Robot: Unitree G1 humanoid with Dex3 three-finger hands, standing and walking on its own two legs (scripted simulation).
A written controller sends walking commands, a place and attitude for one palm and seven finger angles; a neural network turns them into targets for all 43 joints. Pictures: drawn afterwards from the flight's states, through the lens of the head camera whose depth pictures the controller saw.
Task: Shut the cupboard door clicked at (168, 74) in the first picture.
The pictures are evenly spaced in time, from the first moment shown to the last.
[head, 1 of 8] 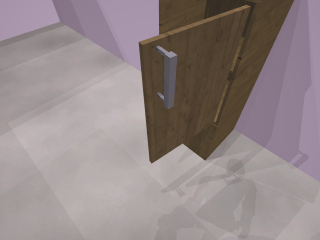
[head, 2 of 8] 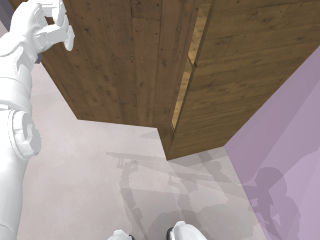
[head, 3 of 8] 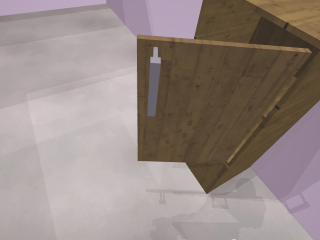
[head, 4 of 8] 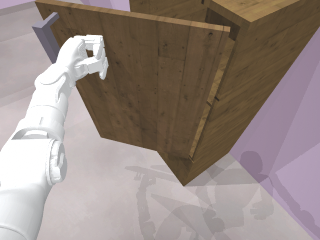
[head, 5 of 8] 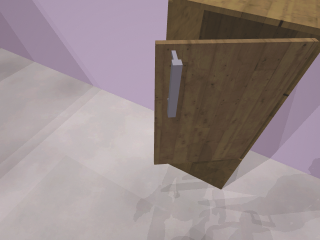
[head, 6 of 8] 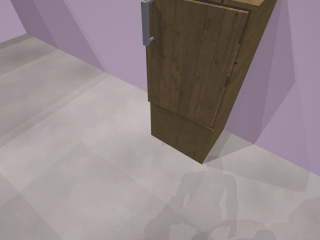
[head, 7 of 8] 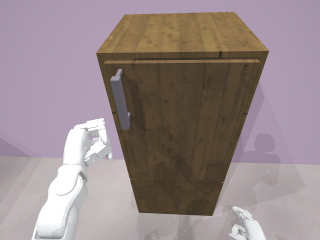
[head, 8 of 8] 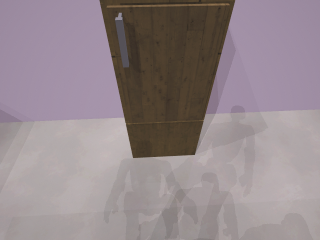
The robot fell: no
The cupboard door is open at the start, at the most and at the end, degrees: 80 80 0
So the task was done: yes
